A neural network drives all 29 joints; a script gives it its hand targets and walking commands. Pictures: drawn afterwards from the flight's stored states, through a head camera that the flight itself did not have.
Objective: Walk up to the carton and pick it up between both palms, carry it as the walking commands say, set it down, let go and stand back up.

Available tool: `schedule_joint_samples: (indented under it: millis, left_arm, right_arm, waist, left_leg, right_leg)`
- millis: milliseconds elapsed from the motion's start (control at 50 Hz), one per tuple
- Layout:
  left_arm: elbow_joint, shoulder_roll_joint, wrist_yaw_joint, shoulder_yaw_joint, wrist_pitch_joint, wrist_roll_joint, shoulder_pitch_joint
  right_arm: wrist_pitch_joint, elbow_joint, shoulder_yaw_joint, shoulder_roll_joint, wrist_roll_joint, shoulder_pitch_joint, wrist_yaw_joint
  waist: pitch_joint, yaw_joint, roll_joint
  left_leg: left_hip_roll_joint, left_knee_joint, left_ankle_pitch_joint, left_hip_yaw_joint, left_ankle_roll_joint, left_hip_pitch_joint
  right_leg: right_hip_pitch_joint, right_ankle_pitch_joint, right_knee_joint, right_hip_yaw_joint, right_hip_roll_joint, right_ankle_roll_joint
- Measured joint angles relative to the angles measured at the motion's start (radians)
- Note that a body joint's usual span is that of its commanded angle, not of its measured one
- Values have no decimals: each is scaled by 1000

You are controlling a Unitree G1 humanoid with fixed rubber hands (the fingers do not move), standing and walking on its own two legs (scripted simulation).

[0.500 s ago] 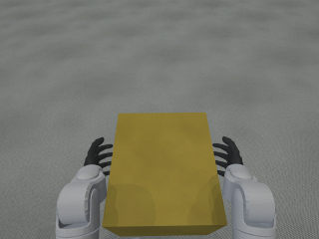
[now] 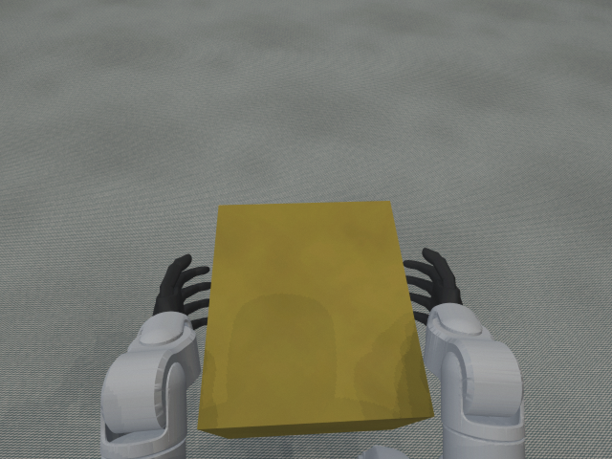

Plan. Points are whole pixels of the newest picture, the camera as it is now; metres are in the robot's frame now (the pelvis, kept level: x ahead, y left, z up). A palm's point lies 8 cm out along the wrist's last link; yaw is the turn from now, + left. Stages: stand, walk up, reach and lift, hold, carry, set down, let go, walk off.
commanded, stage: carry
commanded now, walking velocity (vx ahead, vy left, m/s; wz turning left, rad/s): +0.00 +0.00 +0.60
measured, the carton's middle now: (308, 321) +0.29 +0.01 +0.00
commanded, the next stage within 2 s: none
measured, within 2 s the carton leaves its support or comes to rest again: neither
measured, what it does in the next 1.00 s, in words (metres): steps on the spot, turning left: right foot, then left foot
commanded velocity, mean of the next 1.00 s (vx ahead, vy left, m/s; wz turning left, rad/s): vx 0.00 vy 0.00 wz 0.60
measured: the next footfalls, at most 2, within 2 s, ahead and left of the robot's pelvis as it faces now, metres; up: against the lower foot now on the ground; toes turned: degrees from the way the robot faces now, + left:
right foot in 0.20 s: +0.03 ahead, -0.12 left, +0.00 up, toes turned -1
left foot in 0.54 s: -0.05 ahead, +0.14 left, +0.00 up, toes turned +27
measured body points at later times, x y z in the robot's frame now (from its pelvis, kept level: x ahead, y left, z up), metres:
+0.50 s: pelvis -0.04 +0.00 +0.00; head -0.05 -0.01 +0.45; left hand +0.16 +0.23 +0.10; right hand +0.26 -0.06 +0.10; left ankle -0.08 +0.12 -0.70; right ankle -0.01 -0.12 -0.73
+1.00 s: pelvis -0.09 +0.00 +0.00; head -0.08 -0.02 +0.45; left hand +0.04 +0.27 +0.10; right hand +0.22 +0.02 +0.09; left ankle -0.10 +0.11 -0.71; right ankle -0.02 -0.08 -0.73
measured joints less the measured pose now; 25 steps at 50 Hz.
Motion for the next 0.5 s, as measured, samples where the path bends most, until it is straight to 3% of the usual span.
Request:
schedule_joint_samples:
  millis: [120,180,220,280,320,360,420,500]
  left_arm:
    - [-8,0,-4,-7,-7,-3,0]
    - [-5,0,-5,-6,-2,-2,5]
    - [5,0,-9,-8,1,0,9]
    - [25,0,-14,-18,18,1,19]
    - [26,0,-18,-15,23,7,29]
    - [19,0,-17,-9,26,13,32]
    - [15,0,-15,-5,28,21,21]
    - [19,0,-11,-12,30,26,2]
  right_arm:
    - [8,-40,7,-1,0,17,-11]
    - [25,-49,14,-2,2,22,-18]
    - [34,-46,14,-3,2,25,-22]
    - [48,-34,4,-3,5,43,-24]
    - [59,-22,7,-3,7,36,-24]
    - [61,-13,12,-3,11,25,-25]
    - [60,-9,14,-2,13,10,-28]
    - [58,-5,-1,0,13,-9,-29]
  waist:
    - [-39,-21,32]
    - [-64,-28,47]
    - [-75,-25,66]
    - [-88,-29,45]
    - [-89,-37,35]
    - [-86,-45,25]
    - [-88,-51,9]
    - [-91,-42,-8]
  left_leg:
    - [-22,-53,55,-56,-6,-6]
    - [-34,-62,74,-84,-17,-14]
    - [-33,-31,43,-99,-26,-26]
    - [-25,265,-162,-35,-70,-109]
    - [5,429,-163,2,-93,-143]
    - [42,474,-148,23,-108,-139]
    - [80,399,-167,47,-119,-96]
    - [92,198,-169,80,-103,-5]
  right_leg:
    - [85,33,-201,9,50,-21]
    - [186,73,-391,-13,67,-31]
    - [228,190,-481,-42,73,-90]
    - [247,211,-491,-78,40,-149]
    - [264,214,-508,-99,17,-148]
    - [272,217,-512,-118,-6,-139]
    - [266,209,-492,-152,-48,-125]
    - [238,183,-430,-196,-108,-98]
